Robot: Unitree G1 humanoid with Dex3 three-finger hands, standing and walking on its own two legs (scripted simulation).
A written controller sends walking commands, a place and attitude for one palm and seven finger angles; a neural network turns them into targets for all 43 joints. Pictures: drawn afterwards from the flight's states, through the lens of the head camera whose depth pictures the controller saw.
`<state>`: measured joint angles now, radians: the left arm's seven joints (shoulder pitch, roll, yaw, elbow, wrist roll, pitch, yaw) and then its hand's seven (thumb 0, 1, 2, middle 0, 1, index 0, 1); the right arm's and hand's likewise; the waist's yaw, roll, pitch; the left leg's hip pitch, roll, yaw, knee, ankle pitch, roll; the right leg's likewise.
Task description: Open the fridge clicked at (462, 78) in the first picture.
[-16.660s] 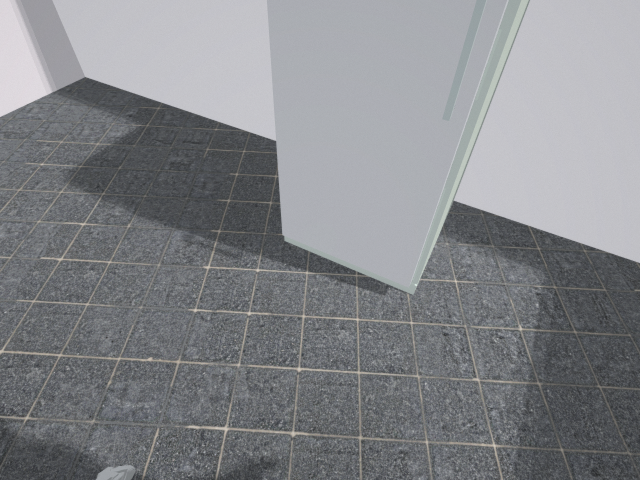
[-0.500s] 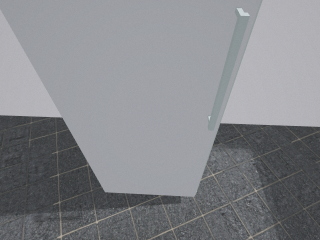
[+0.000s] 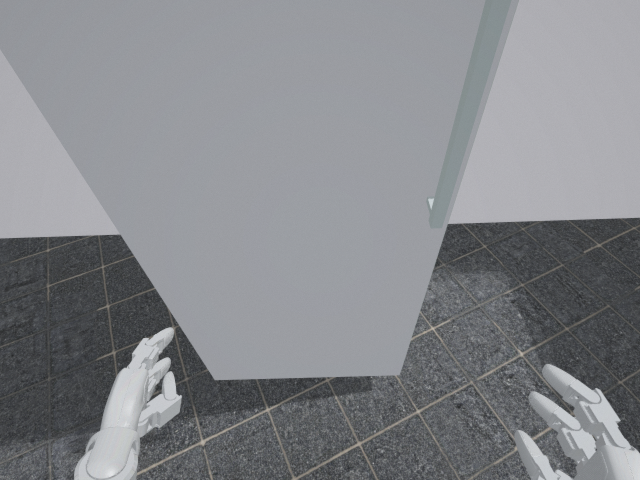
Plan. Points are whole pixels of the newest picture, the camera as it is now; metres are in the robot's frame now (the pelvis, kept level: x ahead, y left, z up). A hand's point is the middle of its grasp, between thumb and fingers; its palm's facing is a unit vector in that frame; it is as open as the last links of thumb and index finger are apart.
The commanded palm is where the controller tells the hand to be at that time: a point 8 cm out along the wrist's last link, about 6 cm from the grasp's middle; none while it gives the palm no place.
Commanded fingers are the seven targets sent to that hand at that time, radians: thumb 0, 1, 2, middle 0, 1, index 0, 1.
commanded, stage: raise the hand to about handle height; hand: right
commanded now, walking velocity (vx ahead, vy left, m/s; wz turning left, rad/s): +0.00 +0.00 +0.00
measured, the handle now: (459, 116) +0.47 -0.16 +0.22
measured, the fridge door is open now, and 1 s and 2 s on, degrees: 0 0 0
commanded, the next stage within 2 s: move the hooked fingers beside the handle in 1.60 s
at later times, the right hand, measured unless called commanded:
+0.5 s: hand (612, 334) +0.24 -0.27 +0.14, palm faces +0.09 +0.99 -0.07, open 12.1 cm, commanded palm +0.20 -0.31 +0.14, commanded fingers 0.00 0.29 -0.39 0.28 1.07 0.28 1.07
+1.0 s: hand out of the picture +0.27 -0.31 +0.21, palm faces +0.08 +0.99 -0.12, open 14.0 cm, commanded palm +0.24 -0.35 +0.23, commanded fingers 0.00 0.50 -0.30 0.30 1.20 0.30 1.20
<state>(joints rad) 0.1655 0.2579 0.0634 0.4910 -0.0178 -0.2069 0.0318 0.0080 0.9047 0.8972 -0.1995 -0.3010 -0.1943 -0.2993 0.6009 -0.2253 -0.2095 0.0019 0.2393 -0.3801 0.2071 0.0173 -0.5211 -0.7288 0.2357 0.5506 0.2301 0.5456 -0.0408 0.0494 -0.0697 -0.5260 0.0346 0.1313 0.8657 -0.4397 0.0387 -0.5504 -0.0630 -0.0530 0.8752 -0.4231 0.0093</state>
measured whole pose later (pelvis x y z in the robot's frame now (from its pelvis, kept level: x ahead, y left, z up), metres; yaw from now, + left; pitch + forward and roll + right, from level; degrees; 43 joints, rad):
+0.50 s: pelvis +0.02 -0.02 +0.02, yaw +0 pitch +4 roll +1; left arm 0.32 0.29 0.00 0.64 -0.07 -0.29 0.09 0.01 0.90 0.90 -0.20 -0.30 -0.20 -0.30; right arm 0.32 -0.32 -0.40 -0.05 0.40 -0.19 0.38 0.01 0.06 -0.48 0.27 0.92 0.26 0.92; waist -0.02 -0.04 -0.07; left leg -0.38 0.03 0.12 0.68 -0.37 0.01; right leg -0.41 -0.05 -0.07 0.71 -0.37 -0.01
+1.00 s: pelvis +0.01 -0.04 +0.04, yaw -1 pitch -2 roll +1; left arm 0.21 0.23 -0.12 0.59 -0.07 -0.25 0.11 0.01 0.90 0.90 -0.21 -0.30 -0.20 -0.30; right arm -0.04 -0.46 -0.43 0.01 0.32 0.18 0.41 -0.01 0.49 -0.30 0.30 1.19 0.30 1.19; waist -0.07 -0.04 0.00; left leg -0.18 0.06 0.12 0.49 -0.27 -0.02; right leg -0.22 0.00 -0.07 0.52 -0.28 -0.04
